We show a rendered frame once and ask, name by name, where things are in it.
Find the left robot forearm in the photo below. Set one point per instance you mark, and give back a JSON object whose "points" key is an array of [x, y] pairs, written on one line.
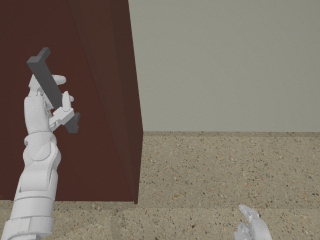
{"points": [[31, 215]]}

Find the robot right hand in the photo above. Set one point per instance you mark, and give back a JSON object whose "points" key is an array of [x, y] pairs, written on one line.
{"points": [[257, 230]]}

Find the wardrobe door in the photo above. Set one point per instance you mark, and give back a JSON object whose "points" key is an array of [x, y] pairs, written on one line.
{"points": [[90, 169]]}

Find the handle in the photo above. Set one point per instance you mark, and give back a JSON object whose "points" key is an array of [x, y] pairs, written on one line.
{"points": [[44, 77]]}

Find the robot left hand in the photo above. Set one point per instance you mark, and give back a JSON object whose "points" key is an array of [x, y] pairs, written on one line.
{"points": [[37, 108]]}

